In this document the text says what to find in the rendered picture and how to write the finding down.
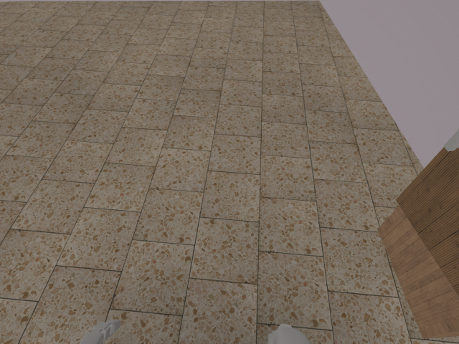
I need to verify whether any handle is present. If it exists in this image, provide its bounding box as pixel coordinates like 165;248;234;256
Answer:
444;129;459;151

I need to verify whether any left robot hand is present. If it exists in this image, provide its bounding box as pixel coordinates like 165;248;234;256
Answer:
79;320;120;344

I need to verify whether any cupboard door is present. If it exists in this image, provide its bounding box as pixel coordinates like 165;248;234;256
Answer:
396;148;459;297

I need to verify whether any right robot thigh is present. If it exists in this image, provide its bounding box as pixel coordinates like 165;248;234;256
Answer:
268;327;311;344

